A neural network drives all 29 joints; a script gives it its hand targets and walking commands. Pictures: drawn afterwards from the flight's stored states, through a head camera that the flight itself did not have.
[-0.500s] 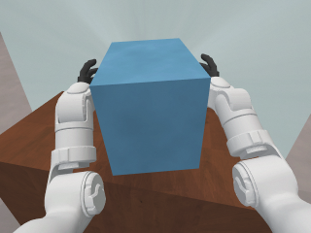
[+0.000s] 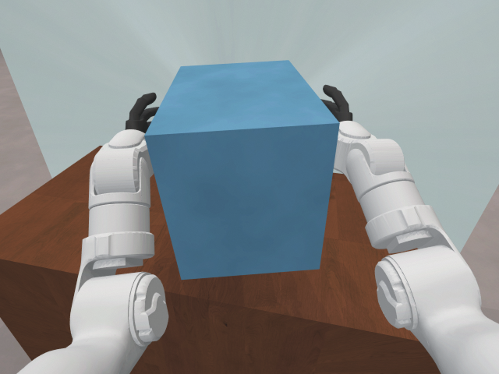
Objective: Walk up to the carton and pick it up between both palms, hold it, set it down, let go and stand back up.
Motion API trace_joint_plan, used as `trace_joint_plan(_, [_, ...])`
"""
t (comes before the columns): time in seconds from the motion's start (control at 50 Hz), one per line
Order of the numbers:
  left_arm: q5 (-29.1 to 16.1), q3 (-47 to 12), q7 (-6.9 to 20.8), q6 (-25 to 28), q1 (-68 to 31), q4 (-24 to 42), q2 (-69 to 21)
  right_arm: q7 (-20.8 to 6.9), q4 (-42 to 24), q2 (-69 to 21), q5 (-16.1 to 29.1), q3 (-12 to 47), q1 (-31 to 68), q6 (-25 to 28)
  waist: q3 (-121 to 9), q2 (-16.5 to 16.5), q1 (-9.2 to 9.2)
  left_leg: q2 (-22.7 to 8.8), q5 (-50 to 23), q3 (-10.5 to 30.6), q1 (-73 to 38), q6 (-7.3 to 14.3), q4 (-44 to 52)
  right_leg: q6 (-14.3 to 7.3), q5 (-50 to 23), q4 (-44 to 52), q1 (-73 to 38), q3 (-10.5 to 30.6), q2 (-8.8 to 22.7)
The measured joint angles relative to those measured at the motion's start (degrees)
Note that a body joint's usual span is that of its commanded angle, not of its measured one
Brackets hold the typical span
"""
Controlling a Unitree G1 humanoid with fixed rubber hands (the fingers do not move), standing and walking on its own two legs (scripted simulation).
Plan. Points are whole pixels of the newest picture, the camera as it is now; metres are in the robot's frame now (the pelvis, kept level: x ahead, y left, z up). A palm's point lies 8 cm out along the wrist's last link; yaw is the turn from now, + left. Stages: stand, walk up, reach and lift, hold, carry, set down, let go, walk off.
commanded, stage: hold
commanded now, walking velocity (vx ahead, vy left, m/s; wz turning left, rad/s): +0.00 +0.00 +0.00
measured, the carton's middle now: (241, 155) +0.40 -0.01 +0.24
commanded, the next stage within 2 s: none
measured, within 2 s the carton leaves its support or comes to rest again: neither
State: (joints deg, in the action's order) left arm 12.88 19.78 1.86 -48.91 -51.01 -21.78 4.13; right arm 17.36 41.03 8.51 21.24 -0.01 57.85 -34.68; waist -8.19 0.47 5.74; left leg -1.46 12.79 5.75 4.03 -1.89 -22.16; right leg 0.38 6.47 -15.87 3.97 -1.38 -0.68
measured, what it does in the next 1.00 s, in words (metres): stands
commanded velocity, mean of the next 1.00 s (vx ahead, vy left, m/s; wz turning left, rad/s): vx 0.00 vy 0.00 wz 0.00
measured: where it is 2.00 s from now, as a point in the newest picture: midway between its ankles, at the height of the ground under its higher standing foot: outside the picture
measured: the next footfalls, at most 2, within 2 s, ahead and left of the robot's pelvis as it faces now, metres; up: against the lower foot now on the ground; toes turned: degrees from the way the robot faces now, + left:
none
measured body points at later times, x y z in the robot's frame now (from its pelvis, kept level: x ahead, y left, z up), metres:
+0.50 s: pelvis +0.00 +0.00 +0.00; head -0.09 +0.02 +0.44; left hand +0.38 +0.15 +0.28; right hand +0.37 -0.15 +0.29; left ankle +0.00 +0.14 -0.75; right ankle +0.03 -0.13 -0.75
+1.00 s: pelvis +0.00 +0.00 +0.00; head -0.09 +0.02 +0.44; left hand +0.39 +0.15 +0.28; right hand +0.38 -0.15 +0.28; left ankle +0.00 +0.14 -0.75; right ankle +0.03 -0.13 -0.75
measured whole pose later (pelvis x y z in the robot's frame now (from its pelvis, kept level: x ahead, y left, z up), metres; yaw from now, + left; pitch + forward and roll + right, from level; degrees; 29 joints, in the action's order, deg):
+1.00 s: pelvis +0.00 +0.00 +0.00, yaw +0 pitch -5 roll -1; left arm 12.7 19.9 1.6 -48.9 -50.3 -21.6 4.0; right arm 17.9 40.6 8.1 21.7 0.0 57.0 -35.5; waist -8.2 0.4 6.1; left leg -1.3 13.0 5.8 4.0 -1.8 -22.3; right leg 0.4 6.9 -16.1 3.8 -0.8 -0.8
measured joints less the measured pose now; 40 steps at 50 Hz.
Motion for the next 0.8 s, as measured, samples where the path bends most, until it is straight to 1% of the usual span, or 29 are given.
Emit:
trace_joint_plan(0.2, [-0.2,0.6,-0.1,0.4,0.6,-0.8,-0.4,0.1,0.1,-0.6,-0.6,-0.7,-0.7,-0.4,0.0,0.0,-0.24,0.1,-0.1,0.1,0.4,0.0,0.0,0.0,0.2,-0.4,0.5,0.0,0.0])
trace_joint_plan(0.28, [-0.7,-0.4,-0.4,0.4,1.5,1.1,0.0,0.6,-1.4,-0.6,-0.3,-0.2,-1.1,-0.4,0.0,-0.2,0.02,0.1,-0.1,0.3,0.5,0.0,-0.1,0.0,0.2,-0.1,0.4,-0.1,0.0])
trace_joint_plan(0.38, [-0.3,0.3,-0.4,0.1,1.1,1.0,-0.5,0.6,-1.2,-0.7,-0.2,-0.8,-0.8,-0.6,0.0,-0.2,0.01,0.2,0.0,0.2,0.2,0.1,-0.1,0.1,0.3,-0.2,0.2,0.1,0.1])
trace_joint_plan(0.42, [-0.4,0.1,-0.4,0.0,1.3,1.3,-0.4,0.6,-1.4,-0.8,-0.1,-0.7,-1.0,-0.6,-0.3,-0.2,0.28,0.2,0.0,0.2,0.5,0.1,-0.2,0.1,0.2,-0.2,0.3,0.1,0.0])
trace_joint_plan(0.52, [-0.1,0.4,-0.4,-0.2,0.7,0.5,-0.4,0.4,-0.6,-0.7,-0.3,-1.3,-0.4,-0.9,-0.3,-0.2,0.46,0.2,0.0,0.1,0.3,0.1,-0.1,0.1,0.3,-0.3,0.2,0.3,0.1])
trace_joint_plan(0.58, [0.5,0.9,-0.3,0.1,-0.1,-0.7,-0.8,0.1,0.5,-0.5,-0.5,-1.5,0.1,-0.9,0.0,-0.2,0.18,0.2,-0.1,-0.1,-0.1,0.2,0.2,0.1,0.2,-0.2,0.0,0.5,0.1])
trace_joint_plan(0.68, [0.3,0.5,-0.3,0.5,0.1,-0.4,-0.6,0.0,-0.1,-0.2,-0.6,-0.9,-0.1,-0.7,-0.6,-0.4,0.05,0.2,-0.1,-0.2,0.2,0.1,0.2,0.1,0.2,-0.3,0.4,0.7,0.0])
trace_joint_plan(0.76, [0.6,1.0,-0.3,0.6,-1.0,-2.4,-0.5,-0.5,2.0,-0.5,-1.4,-1.8,0.8,-0.6,-0.4,-0.2,0.15,0.3,-0.1,-0.1,0.1,0.2,0.2,0.1,0.5,-0.6,0.4,0.6,0.1])
trace_joint_plan(0.8, [0.3,0.5,-0.4,0.7,-0.6,-1.7,-0.3,-0.1,1.3,-0.4,-0.8,-0.9,0.3,-0.4,-0.6,-0.1,0.12,0.2,-0.2,-0.1,0.3,0.1,0.4,0.0,0.4,-0.5,0.6,0.6,0.0])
